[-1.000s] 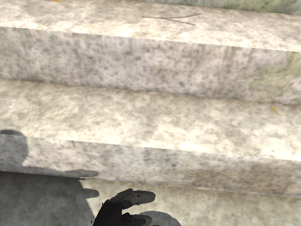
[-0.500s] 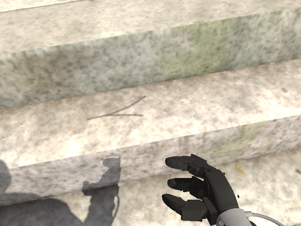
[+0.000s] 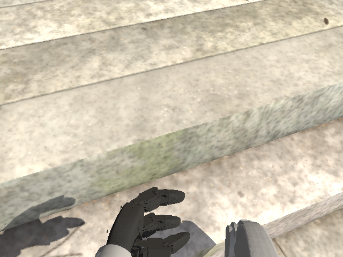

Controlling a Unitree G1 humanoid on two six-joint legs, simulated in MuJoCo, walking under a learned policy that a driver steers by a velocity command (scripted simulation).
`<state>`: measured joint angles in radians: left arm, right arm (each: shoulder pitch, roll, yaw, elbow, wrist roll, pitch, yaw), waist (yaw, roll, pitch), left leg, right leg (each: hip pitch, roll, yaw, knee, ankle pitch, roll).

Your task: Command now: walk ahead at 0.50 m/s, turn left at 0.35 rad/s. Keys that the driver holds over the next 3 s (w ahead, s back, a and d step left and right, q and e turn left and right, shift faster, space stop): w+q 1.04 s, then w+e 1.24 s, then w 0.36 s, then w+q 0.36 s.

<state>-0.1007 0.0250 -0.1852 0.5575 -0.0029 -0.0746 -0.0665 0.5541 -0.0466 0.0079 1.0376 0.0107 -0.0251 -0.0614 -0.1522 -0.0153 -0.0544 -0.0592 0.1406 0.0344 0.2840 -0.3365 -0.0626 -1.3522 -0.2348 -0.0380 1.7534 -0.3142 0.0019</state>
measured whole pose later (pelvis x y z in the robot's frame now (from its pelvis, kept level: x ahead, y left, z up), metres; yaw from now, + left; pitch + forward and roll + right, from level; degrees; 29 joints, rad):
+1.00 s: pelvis +0.48 +0.05 +0.43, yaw +33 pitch +7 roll -9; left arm -0.17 -0.05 -0.18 0.55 0.02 -0.13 -0.04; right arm 0.54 0.02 0.05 0.99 -0.02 0.00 -0.01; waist -0.09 0.00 -0.06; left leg -0.09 0.00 -0.28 0.28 -0.25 0.11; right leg -1.42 -0.04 -0.21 1.82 -0.17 -0.06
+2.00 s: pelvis +0.96 +0.34 +0.58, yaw +13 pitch +3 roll +1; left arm 0.06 0.24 0.05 0.60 -0.01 -0.03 -0.06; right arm 0.39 -0.25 -0.04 0.86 0.00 -0.08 -0.02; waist -0.06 -0.03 0.00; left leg -0.04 0.13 0.18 0.80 -0.48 -0.06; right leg -0.57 0.01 -0.07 0.69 -0.15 -0.14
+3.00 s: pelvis +1.48 +0.38 +0.61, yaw +5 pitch +4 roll +0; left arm 0.14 0.21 0.05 0.64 0.01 -0.10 -0.01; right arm 0.37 -0.27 -0.06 0.80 0.03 -0.06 -0.01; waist -0.03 0.04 -0.04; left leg -0.44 0.00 -0.07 1.15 -0.41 0.01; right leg -0.40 0.00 -0.03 0.54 -0.22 -0.02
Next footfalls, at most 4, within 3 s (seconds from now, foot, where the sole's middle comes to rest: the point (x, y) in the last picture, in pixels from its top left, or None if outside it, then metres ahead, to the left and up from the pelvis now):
0.04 right None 0.22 -0.19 -0.57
0.54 left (131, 242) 0.40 0.06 -0.37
1.06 right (116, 98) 0.71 0.07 -0.16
1.48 left None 0.72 0.43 -0.16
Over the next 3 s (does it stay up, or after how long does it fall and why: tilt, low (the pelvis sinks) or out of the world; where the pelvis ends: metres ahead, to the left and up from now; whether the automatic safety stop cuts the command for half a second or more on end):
stays up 1.48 0.38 0.61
